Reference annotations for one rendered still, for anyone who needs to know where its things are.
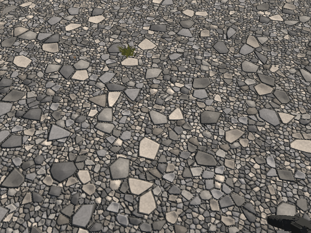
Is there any robot right hand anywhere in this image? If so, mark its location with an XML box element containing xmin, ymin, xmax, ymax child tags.
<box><xmin>267</xmin><ymin>215</ymin><xmax>311</xmax><ymax>233</ymax></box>

